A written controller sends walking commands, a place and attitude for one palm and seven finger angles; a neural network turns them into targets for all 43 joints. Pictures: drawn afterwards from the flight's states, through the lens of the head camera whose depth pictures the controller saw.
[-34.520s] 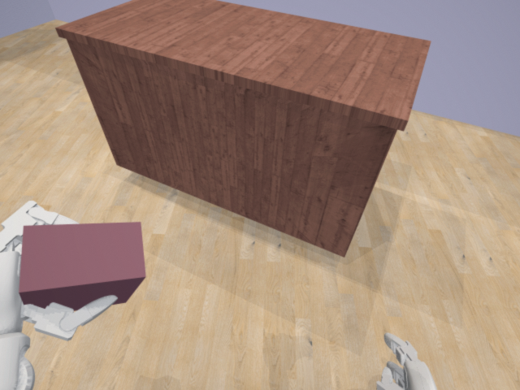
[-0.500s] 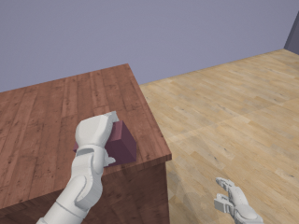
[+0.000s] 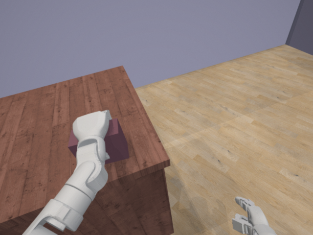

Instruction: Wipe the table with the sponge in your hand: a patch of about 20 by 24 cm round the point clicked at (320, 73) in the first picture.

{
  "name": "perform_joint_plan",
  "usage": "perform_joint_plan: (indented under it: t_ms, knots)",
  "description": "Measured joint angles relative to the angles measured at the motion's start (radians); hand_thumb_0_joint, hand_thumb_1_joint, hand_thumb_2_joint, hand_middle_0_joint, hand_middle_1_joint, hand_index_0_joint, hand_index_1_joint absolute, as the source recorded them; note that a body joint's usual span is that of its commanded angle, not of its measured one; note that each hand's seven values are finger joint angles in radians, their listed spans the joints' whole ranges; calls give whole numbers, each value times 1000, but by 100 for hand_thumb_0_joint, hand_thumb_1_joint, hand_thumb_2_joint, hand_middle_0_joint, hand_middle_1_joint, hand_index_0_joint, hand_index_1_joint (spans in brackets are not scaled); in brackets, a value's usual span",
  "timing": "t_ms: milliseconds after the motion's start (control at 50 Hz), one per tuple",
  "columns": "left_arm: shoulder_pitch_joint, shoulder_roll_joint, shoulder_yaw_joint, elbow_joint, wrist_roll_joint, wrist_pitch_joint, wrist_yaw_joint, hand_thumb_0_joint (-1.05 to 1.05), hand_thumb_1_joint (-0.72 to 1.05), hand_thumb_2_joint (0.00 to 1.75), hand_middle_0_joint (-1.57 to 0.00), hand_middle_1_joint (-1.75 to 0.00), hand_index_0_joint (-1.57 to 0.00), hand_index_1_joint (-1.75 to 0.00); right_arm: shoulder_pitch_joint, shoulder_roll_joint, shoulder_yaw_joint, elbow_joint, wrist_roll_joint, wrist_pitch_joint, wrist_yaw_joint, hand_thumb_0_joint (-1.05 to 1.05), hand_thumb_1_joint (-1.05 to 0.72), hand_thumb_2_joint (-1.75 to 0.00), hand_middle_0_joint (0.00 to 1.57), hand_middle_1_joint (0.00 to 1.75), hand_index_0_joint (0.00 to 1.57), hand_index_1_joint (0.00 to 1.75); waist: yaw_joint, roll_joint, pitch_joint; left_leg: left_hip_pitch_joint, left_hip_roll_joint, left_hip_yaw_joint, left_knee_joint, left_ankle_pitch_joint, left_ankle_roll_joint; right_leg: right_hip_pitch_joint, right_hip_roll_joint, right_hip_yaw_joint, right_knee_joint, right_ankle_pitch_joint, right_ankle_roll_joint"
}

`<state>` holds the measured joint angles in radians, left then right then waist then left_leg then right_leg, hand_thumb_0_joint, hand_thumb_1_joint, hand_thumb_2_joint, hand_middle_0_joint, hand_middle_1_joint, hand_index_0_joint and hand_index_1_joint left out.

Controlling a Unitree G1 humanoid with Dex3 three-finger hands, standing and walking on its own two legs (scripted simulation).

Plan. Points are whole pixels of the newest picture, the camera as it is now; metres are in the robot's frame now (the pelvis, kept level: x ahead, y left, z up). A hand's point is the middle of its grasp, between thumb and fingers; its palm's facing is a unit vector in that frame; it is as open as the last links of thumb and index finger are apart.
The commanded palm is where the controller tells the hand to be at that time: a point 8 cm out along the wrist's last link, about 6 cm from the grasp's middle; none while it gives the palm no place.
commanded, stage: wipe forward along the third lane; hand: left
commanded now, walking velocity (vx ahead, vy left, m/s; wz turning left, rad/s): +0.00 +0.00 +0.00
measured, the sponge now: (102, 148) +0.34 +0.20 +0.06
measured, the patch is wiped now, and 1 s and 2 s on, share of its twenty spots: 1.00 1.00 1.00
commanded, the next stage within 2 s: wipe back along the third lane in 1.10 s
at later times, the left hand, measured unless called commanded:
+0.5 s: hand (97, 128) +0.38 +0.21 +0.10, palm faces +0.01 -0.03 -1.00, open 10.4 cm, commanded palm +0.35 +0.22 +0.13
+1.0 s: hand (93, 117) +0.43 +0.24 +0.10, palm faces -0.04 -0.01 -1.00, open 10.4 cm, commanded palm +0.41 +0.25 +0.13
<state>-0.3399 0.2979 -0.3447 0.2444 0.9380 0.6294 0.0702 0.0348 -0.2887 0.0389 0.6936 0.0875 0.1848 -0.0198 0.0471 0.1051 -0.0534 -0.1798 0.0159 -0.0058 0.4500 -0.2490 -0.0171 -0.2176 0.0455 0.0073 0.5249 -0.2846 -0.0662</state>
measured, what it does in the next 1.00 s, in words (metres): stands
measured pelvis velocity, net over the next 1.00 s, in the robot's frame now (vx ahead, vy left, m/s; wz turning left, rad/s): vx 0.01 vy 0.02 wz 0.02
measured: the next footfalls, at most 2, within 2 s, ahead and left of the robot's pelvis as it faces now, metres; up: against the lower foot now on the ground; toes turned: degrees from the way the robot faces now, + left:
none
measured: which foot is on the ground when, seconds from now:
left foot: down 0.00-1.00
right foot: down 0.00-1.00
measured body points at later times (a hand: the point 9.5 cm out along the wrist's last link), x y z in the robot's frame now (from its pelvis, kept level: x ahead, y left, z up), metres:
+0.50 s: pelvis +0.00 +0.00 +0.00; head -0.01 -0.05 +0.45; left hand +0.37 +0.21 +0.15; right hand +0.20 -0.23 -0.12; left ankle +0.00 +0.15 -0.74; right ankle +0.00 -0.07 -0.74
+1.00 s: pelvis +0.01 +0.02 +0.00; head +0.02 -0.02 +0.45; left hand +0.42 +0.24 +0.15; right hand +0.13 -0.24 -0.14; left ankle +0.00 +0.15 -0.74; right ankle +0.00 -0.07 -0.74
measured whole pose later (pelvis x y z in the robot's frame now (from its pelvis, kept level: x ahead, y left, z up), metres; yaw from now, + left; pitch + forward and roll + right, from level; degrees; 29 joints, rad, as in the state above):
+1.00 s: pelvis +0.01 +0.02 +0.00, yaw +1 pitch +5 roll +1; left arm -0.73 0.35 -0.21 0.82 0.96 0.39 0.10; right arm 0.18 -0.29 0.02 0.74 0.08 0.18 -0.05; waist -0.01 0.07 -0.09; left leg -0.32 0.01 -0.02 0.49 -0.26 -0.01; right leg -0.33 0.04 0.00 0.51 -0.27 -0.05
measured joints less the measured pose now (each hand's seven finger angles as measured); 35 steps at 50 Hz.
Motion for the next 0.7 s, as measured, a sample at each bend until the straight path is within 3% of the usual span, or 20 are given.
perform_joint_plan:
  t_ms: [300, 700]
  knots:
    - [-68, -6, 36, 110, 8, -59, -3, -2, -53, 103, -69, -132, -72, -131, 21, 3, 1, 5, -2, -13, -16, 1, -90, -90, 20, 30, 20, 30, 5, -7, -18, -29, -1, -12, 14, -9, 1, -22, -1, -11, 9, -11, -2]
    - [-253, 32, 96, 382, 12, -160, 8, -1, -53, 103, -69, -132, -72, -131, 89, -1, -5, 20, -2, -9, -40, 1, -90, -90, 20, 30, 20, 30, -32, -28, -31, -95, -2, -16, 33, -9, -1, -77, -2, -15, 6, 0, 5]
